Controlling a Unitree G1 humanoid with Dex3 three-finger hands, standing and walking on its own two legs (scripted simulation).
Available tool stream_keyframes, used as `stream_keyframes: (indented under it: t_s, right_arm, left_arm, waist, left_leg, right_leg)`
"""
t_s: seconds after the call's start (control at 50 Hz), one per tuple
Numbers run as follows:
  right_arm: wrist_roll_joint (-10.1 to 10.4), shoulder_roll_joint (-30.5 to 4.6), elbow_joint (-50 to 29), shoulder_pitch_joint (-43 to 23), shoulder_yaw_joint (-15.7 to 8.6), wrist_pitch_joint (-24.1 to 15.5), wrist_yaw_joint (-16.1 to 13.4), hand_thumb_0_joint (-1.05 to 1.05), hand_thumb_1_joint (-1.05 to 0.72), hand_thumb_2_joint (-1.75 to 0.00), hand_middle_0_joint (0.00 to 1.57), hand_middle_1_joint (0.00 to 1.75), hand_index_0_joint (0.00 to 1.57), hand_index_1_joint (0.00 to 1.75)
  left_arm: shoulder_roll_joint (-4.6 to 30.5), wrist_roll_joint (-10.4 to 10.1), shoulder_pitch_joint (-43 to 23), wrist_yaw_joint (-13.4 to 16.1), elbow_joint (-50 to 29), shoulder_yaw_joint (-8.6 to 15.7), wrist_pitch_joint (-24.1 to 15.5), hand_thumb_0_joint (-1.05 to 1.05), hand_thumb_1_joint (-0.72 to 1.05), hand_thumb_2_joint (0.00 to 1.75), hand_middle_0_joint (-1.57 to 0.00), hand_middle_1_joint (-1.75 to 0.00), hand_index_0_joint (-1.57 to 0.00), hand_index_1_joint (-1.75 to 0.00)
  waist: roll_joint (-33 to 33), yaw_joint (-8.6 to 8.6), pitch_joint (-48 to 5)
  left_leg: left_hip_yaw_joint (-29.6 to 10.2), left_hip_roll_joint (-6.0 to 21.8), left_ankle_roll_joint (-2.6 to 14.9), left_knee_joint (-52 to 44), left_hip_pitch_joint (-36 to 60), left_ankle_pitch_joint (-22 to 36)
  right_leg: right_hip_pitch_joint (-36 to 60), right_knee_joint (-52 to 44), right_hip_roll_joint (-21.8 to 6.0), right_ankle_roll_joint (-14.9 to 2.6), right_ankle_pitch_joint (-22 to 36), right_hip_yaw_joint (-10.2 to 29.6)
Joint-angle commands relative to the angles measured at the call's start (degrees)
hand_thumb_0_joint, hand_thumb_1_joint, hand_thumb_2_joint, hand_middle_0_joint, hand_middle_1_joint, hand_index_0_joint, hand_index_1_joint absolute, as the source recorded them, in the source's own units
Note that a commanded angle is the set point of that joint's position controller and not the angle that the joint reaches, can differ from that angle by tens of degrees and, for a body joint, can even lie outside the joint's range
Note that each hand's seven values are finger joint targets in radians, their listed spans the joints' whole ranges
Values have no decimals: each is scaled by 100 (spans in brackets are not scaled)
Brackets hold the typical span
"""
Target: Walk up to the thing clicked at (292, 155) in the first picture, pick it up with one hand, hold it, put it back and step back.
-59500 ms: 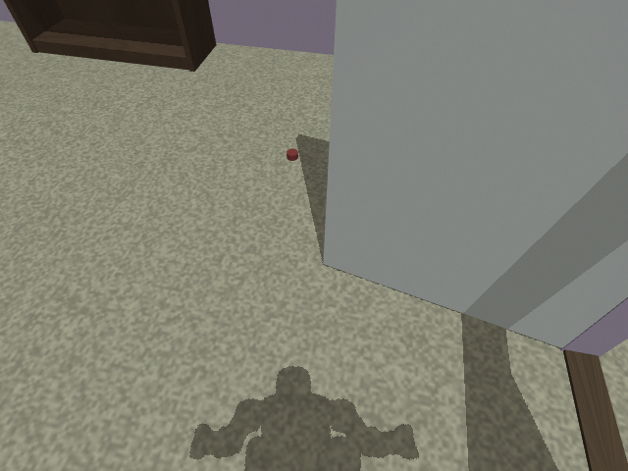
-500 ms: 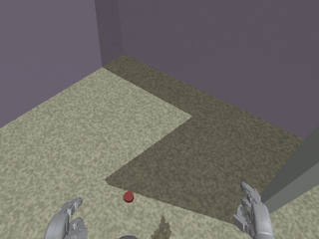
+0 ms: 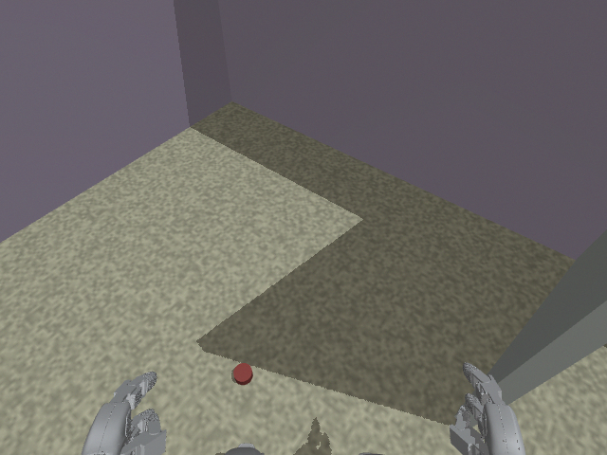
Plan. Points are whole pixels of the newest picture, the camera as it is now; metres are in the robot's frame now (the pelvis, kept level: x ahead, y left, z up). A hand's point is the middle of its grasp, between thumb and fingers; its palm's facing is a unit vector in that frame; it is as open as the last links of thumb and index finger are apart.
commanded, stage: home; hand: left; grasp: from above
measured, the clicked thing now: (243, 374) +0.46 +0.16 -0.70
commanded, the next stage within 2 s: stand in 1.24 s
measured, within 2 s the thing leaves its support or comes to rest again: neither
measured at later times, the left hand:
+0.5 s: hand (159, 438) +0.17 +0.18 -0.04, palm faces +0.05 -0.98 -0.20, open 7.4 cm
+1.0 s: hand (163, 438) +0.17 +0.18 -0.04, palm faces +0.05 -0.98 -0.20, open 7.4 cm
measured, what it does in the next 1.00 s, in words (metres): stands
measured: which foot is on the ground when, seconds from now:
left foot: down 0.00-1.00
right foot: down 0.00-1.00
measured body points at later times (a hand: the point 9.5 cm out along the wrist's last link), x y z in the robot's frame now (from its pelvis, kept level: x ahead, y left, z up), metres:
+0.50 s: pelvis +0.00 +0.00 +0.00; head +0.02 +0.01 +0.45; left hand +0.16 +0.23 -0.03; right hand +0.16 -0.24 -0.06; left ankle +0.02 +0.12 -0.68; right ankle -0.01 -0.13 -0.68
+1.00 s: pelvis +0.00 +0.00 +0.00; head +0.02 +0.00 +0.45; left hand +0.16 +0.23 -0.03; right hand +0.16 -0.25 -0.06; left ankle +0.02 +0.12 -0.68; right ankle -0.01 -0.13 -0.68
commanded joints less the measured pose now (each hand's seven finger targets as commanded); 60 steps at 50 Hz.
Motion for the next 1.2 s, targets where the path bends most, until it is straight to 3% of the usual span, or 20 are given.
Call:
stream_keyframes:
  t_s: [0.0,0.22,0.28,0.32,0.42,0.48,0.54,0.56,0.6,0.74,0.96,1.18]
  right_arm:
    - [-34,-715,-928,-405,-265,-373,-55,0,-90,-90,20,30,20,30]
    - [-39,-742,-958,-411,-282,-367,-37,0,-90,-90,20,30,20,30]
    - [-46,-766,-983,-394,-312,-371,-47,0,-90,-90,20,30,20,30]
    - [-43,-754,-984,-412,-302,-371,-38,0,-90,-90,20,30,20,30]
    - [-49,-753,-1007,-427,-297,-338,-32,0,-90,-90,20,30,20,30]
    - [-48,-757,-1006,-394,-318,-333,-29,0,-90,-90,20,30,20,30]
    - [-52,-766,-1009,-390,-311,-325,-26,0,-90,-90,20,30,20,30]
    - [-50,-758,-1029,-450,-296,-326,-25,0,-90,-90,20,30,20,30]
    - [-36,-764,-1043,-444,-305,-324,-30,0,-90,-90,20,30,20,30]
    - [-34,-757,-1044,-384,-318,-303,-32,0,-90,-90,20,30,20,30]
    - [-23,-725,-1074,-435,-287,-289,-23,0,-90,-90,20,30,20,30]
    - [-20,-754,-1079,-421,-308,-268,-15,0,-90,-90,20,30,20,30]
  left_arm:
    - [585,57,-82,52,-1054,336,-268,0,90,90,-20,-30,-20,-30]
    - [584,73,-76,51,-1083,290,-244,0,90,90,-20,-30,-20,-30]
    - [592,54,-122,44,-1222,291,-278,0,90,90,-20,-30,-20,-30]
    - [667,59,-95,63,-1203,387,-273,0,90,90,-20,-30,-20,-30]
    - [590,68,-129,46,-1228,268,-272,0,90,90,-20,-30,-20,-30]
    - [604,60,-72,61,-1222,336,-276,0,90,90,-20,-30,-20,-30]
    - [642,61,-28,61,-1122,342,-272,0,90,90,-20,-30,-20,-30]
    - [576,79,-107,57,-1150,241,-273,0,90,90,-20,-30,-20,-30]
    - [595,49,-130,57,-1194,306,-278,0,90,90,-20,-30,-20,-30]
    - [602,63,10,70,-1145,302,-264,0,90,90,-20,-30,-20,-30]
    - [599,48,-48,60,-1164,295,-278,0,90,90,-20,-30,-20,-30]
    - [673,23,-72,63,-1209,356,-312,0,90,90,-20,-30,-20,-30]
  waist:
    - [20,8,-371]
    - [60,13,-294]
    - [72,-27,-589]
    - [55,21,-474]
    - [205,-11,-391]
    - [103,24,-537]
    - [116,0,-508]
    - [92,-16,-302]
    - [16,3,-365]
    - [4,5,-546]
    - [24,12,-322]
    - [34,1,-437]
  left_leg:
    - [137,-161,159,-900,778,839]
    - [91,-131,139,-947,776,847]
    - [89,-126,134,-882,919,1152]
    - [59,-124,136,-896,830,1124]
    - [56,-112,125,-977,836,885]
    - [32,-95,114,-909,890,1240]
    - [46,-115,122,-910,850,1144]
    - [44,-99,125,-974,789,863]
    - [40,-105,138,-968,745,785]
    - [84,-119,142,-833,827,1234]
    - [87,-127,151,-916,722,743]
    - [127,-145,159,-802,725,967]
  right_leg:
    - [-10,-986,137,-81,911,-86]
    - [-49,-907,163,-98,883,-129]
    - [77,-857,166,-103,1153,-121]
    - [50,-843,170,-106,1121,-133]
    - [-43,-838,179,-115,910,-133]
    - [62,-776,187,-126,1185,-153]
    - [27,-793,179,-118,1118,-141]
    - [-101,-831,187,-113,885,-138]
    - [-52,-867,171,-109,819,-132]
    - [51,-809,162,-108,1220,-113]
    - [-62,-902,155,-102,805,-112]
    - [-20,-868,149,-92,1034,-78]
